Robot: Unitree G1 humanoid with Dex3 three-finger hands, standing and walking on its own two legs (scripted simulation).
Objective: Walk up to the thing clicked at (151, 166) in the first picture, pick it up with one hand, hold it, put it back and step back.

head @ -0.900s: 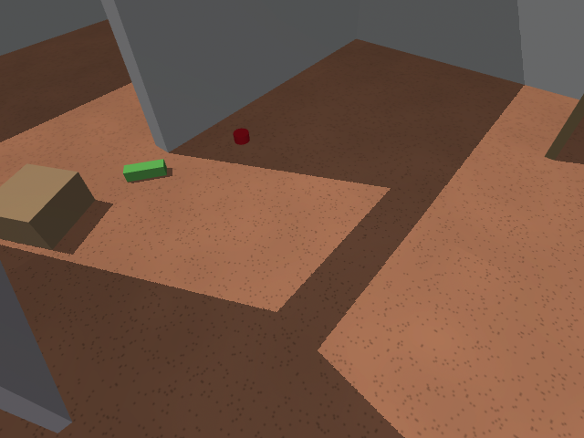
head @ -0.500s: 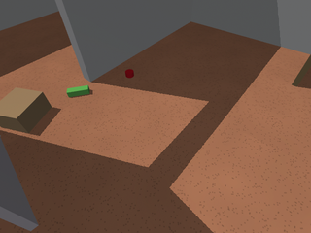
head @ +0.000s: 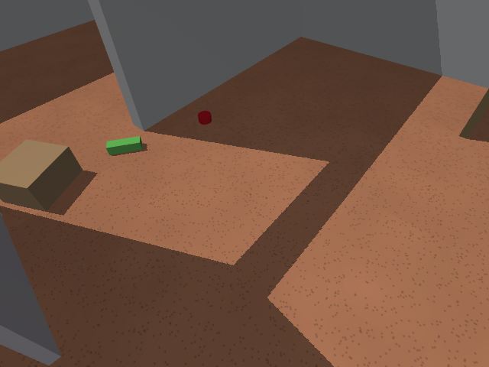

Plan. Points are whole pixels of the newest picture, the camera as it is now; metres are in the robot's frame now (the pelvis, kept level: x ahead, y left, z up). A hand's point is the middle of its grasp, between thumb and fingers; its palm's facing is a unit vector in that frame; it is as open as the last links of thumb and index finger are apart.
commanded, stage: stand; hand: left
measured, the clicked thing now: (124, 145) +1.53 +0.85 -0.75
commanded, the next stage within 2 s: walk up in 0.22 s
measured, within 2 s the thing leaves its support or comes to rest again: neither
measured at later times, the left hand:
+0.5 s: hand out of the picture +0.05 +0.36 -0.15, palm faces +0.12 -0.89 -0.43, open 7.4 cm
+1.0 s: hand (46, 295) +0.30 +0.46 -0.14, palm faces +0.10 -0.92 -0.38, open 7.4 cm
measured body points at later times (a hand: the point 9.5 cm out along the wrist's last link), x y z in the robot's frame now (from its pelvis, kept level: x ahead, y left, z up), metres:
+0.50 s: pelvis +0.04 +0.05 -0.01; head +0.04 +0.06 +0.44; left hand +0.04 +0.41 -0.12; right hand +0.16 -0.28 -0.11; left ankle +0.12 +0.23 -0.72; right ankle +0.00 -0.12 -0.75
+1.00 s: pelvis +0.26 +0.17 -0.02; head +0.27 +0.16 +0.43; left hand +0.29 +0.51 -0.11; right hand +0.32 -0.14 -0.14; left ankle +0.14 +0.26 -0.75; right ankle +0.42 +0.06 -0.73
